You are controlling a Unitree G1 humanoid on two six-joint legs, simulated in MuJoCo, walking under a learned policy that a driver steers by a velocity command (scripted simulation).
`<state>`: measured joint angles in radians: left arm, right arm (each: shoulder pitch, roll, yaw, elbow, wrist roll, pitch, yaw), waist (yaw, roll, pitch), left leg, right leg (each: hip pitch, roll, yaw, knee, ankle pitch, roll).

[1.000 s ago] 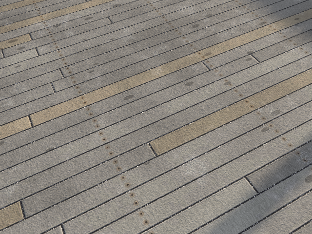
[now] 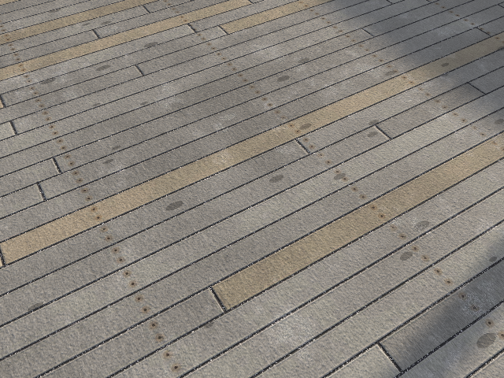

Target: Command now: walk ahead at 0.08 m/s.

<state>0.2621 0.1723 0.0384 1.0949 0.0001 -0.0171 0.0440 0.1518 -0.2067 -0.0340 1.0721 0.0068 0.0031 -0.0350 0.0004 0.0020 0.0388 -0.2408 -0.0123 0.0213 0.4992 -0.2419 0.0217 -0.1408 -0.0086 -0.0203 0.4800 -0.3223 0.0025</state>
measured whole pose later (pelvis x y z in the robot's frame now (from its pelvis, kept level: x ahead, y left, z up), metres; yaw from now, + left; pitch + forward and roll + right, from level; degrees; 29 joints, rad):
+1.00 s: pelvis +0.40 -0.04 +0.01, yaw +5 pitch +0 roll -2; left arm 0.30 0.23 0.06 1.01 0.02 -0.12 -0.02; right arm 0.19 -0.26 -0.07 0.93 0.03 -0.06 -0.02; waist 0.03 0.04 0.01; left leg -0.70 0.12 -0.10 1.05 -0.14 0.05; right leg -0.12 0.06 -0.15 0.26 -0.14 -0.07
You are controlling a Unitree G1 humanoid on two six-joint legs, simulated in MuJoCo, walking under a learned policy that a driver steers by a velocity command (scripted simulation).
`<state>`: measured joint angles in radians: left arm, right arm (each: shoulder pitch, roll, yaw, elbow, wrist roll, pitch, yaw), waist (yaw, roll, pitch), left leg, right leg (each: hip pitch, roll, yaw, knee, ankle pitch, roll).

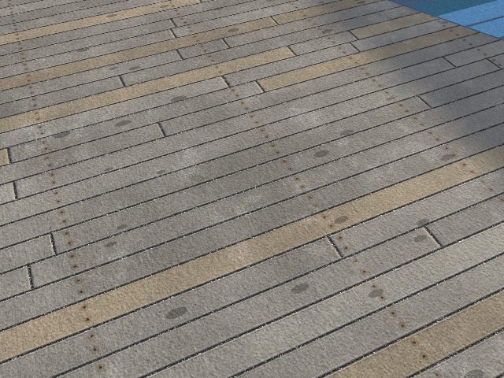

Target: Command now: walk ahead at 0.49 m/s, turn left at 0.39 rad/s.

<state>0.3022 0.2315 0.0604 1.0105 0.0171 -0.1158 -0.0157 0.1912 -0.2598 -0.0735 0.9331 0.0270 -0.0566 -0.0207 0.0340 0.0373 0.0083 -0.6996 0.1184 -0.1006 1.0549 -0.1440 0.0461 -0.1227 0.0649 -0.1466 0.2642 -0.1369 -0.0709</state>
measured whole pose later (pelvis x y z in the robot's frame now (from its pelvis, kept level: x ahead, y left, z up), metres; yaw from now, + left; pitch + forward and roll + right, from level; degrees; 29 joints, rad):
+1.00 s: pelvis +0.57 +0.14 +0.00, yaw +34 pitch +2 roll -1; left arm 0.25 0.26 0.07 0.81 0.01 -0.11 -0.01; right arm 0.26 -0.30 -0.08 0.70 0.03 -0.03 -0.01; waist 0.03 0.05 0.02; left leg -0.58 0.06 -0.07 1.15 -0.32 0.02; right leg -0.23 0.02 -0.10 0.38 -0.18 -0.03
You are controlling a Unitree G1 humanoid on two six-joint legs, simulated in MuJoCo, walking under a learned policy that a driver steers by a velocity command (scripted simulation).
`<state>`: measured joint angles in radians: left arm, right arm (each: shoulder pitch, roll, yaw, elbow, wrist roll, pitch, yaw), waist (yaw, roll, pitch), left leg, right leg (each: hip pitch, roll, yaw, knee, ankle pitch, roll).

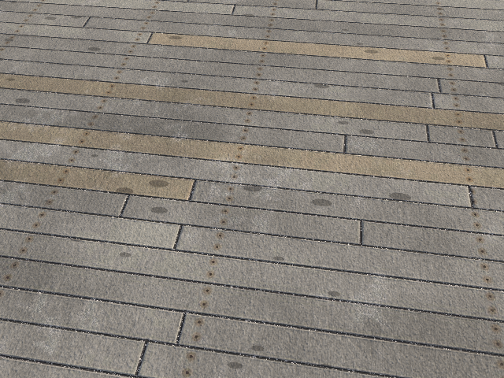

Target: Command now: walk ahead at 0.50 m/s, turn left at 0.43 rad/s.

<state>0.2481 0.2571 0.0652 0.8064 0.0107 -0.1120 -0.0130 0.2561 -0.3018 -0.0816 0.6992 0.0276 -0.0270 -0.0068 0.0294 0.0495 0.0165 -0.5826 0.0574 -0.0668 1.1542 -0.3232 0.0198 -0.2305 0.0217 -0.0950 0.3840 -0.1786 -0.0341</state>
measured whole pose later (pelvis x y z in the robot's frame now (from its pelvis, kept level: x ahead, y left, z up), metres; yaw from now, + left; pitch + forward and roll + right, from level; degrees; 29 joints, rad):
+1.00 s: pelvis +0.49 +0.02 -0.01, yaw -12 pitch +3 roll +0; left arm 0.14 0.30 0.07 0.69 0.00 -0.03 -0.03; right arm 0.16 -0.30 -0.05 0.73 0.00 -0.04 -0.03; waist 0.01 0.01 0.07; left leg -0.50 0.02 -0.06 1.25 -0.49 -0.05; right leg -0.46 0.10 0.01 0.50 -0.10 -0.09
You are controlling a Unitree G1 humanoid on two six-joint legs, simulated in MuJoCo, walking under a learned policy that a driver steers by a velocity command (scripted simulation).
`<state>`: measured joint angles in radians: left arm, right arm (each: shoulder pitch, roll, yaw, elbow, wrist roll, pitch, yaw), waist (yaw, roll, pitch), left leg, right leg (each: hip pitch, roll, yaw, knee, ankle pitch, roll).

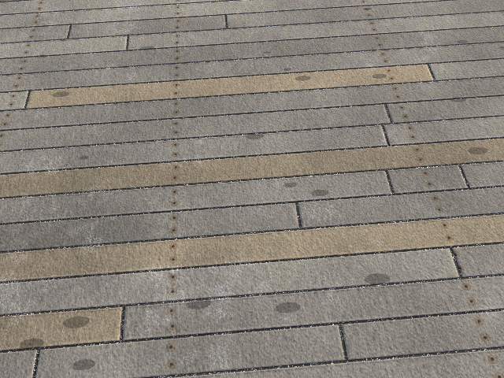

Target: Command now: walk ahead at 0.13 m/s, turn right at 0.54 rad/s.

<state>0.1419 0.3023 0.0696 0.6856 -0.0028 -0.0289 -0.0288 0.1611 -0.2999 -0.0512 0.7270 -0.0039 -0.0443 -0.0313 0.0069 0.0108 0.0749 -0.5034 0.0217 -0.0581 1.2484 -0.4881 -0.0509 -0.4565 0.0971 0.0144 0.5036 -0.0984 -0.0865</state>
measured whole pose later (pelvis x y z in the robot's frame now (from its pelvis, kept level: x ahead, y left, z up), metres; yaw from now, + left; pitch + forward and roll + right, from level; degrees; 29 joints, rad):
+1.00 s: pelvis +0.06 +0.01 +0.01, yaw -28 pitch +1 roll +0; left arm 0.13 0.23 0.03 0.66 0.01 0.01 0.01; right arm 0.19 -0.30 -0.07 0.77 0.00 0.03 -0.03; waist -0.01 0.04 0.03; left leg -0.37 0.06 -0.02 0.79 -0.41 -0.09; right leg -0.25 0.05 0.02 0.47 -0.23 -0.04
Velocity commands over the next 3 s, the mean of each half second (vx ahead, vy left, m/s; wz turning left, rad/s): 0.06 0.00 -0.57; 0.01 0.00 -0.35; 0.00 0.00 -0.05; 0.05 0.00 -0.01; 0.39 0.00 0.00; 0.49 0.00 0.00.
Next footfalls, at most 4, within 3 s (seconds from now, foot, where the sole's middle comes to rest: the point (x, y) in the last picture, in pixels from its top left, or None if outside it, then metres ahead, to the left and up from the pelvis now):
0.34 left None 0.17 0.16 -0.76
0.72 right None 0.05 -0.09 -0.76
1.08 left None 0.15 0.13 -0.76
2.54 left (293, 335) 0.51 -0.06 -0.76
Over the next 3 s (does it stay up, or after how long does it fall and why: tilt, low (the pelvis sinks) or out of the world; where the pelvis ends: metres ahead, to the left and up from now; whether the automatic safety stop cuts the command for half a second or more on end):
stays up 0.53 -0.17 0.01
